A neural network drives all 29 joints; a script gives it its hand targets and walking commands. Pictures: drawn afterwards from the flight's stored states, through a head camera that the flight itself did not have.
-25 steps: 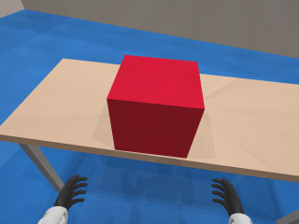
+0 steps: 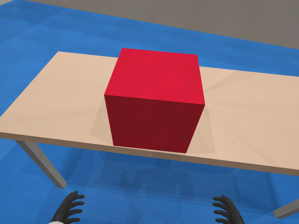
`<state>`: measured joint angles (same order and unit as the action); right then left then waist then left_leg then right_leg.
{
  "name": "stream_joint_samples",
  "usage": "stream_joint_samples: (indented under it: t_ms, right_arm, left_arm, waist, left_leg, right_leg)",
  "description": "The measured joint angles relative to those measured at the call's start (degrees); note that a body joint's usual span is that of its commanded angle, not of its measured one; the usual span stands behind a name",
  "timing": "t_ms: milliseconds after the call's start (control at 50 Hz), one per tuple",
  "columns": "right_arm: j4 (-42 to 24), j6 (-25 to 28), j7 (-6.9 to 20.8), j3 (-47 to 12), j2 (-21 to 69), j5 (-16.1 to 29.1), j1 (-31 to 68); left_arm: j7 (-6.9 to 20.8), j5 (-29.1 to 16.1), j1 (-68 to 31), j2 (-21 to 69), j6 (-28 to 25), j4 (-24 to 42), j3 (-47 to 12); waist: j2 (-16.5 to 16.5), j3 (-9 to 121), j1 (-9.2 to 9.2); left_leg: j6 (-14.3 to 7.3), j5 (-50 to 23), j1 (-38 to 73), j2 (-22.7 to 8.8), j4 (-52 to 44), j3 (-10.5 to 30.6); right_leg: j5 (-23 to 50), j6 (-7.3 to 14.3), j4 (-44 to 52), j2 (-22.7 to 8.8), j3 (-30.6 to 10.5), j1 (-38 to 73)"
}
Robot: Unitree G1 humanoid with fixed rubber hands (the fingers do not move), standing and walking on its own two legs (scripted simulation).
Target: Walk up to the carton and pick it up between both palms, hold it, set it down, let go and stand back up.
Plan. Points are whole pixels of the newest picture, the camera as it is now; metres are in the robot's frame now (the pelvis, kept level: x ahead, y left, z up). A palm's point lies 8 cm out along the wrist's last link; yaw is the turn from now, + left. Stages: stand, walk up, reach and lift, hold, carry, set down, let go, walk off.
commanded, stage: let go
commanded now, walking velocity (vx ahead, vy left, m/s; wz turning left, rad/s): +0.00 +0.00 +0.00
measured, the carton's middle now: (154, 101) +0.52 +0.00 +0.02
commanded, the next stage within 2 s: stand in 0.20 s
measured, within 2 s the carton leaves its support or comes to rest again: neither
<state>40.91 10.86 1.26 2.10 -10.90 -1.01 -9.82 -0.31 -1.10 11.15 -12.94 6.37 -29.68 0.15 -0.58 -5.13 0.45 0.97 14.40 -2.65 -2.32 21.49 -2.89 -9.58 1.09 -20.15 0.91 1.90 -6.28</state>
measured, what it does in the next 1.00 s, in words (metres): stands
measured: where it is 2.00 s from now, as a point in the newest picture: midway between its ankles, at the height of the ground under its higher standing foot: outside the picture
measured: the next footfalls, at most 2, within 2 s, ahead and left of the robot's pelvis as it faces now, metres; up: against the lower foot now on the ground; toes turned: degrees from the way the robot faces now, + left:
none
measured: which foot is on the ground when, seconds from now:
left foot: down 0.00-1.00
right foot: down 0.00-1.00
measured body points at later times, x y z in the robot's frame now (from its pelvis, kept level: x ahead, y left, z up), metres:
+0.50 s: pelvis +0.00 +0.00 +0.00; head +0.01 +0.00 +0.45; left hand +0.10 +0.28 -0.10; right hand +0.12 -0.25 -0.12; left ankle -0.03 +0.12 -0.75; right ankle +0.02 -0.11 -0.75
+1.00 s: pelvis +0.00 +0.02 +0.00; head +0.00 +0.02 +0.45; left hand +0.03 +0.28 -0.13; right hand +0.08 -0.24 -0.13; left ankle -0.03 +0.12 -0.75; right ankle +0.02 -0.11 -0.75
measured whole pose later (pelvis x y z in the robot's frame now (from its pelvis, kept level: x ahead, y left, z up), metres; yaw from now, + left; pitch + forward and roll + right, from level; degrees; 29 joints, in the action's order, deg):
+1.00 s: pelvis +0.00 +0.02 +0.00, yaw +6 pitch +0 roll +0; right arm 47.5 1.4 0.6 2.4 -13.9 -1.5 -19.6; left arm -0.3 1.8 19.9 -13.2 -1.5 -45.6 2.7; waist 0.2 0.8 0.9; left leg -0.8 13.6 -10.2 1.5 23.8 2.3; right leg -11.0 -1.0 -22.6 -3.2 6.8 -11.5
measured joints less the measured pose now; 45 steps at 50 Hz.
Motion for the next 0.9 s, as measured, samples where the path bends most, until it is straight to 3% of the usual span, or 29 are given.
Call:
stream_joint_samples:
  t_ms: [220,300,400,600,900]
  right_arm:
    - [0.26,0.59,0.34,0.19,-0.71,-0.15,0.37]
    - [0.06,-5.54,0.07,0.26,-1.82,-1.61,-1.83]
    - [1.77,-9.35,0.80,1.03,-3.79,-1.33,-4.88]
    - [3.29,-9.51,0.86,1.28,-3.99,-1.23,-6.91]
    - [5.59,-9.29,-0.26,0.34,-3.03,-0.72,-9.14]
  left_arm:
    - [-0.26,0.37,-1.03,0.83,0.62,0.11,-0.84]
    - [0.89,4.03,-0.66,0.45,-3.59,-2.18,0.17]
    - [1.52,4.49,2.17,-1.25,-6.55,-5.09,2.15]
    - [0.92,3.56,6.68,-1.18,-7.95,-9.41,2.22]
    - [0.22,2.98,8.68,-0.14,-8.11,-14.31,2.16]
  waist:
    - [0.26,0.15,-0.14]
    - [0.65,2.50,-0.64]
    - [1.12,3.92,0.27]
    - [1.15,6.14,0.94]
    - [0.71,6.23,0.55]
  left_leg:
    - [-0.06,0.45,0.11,-0.03,0.73,-0.14]
    - [-0.20,0.68,-3.38,0.57,2.33,1.59]
    - [-0.36,0.91,-6.48,1.27,3.67,2.65]
    - [-0.88,0.34,-7.86,2.29,3.38,4.03]
    - [-1.57,-0.64,-7.68,3.46,2.34,4.94]
  right_leg:
    - [-0.32,-0.03,-0.60,0.02,-0.15,0.10]
    - [-1.04,-0.63,-1.88,-0.78,1.49,-2.47]
    - [-1.85,-0.88,-3.58,-1.58,2.49,-5.29]
    - [-1.85,-1.29,-3.27,-2.62,3.82,-6.02]
    - [-1.37,-1.87,-2.43,-3.78,4.70,-5.46]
